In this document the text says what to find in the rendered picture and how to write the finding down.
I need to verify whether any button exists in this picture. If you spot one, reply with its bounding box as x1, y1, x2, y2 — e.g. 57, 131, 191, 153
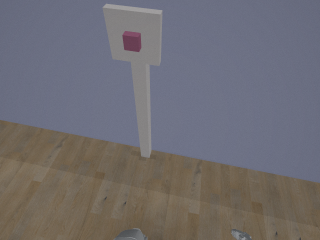
122, 31, 142, 52

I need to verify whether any panel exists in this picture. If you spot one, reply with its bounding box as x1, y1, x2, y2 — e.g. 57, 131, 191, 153
102, 4, 163, 158

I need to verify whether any left robot thigh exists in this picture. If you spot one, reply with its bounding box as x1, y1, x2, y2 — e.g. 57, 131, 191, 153
114, 229, 148, 240

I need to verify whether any right robot hand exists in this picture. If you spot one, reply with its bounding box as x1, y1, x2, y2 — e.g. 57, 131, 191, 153
231, 229, 252, 240

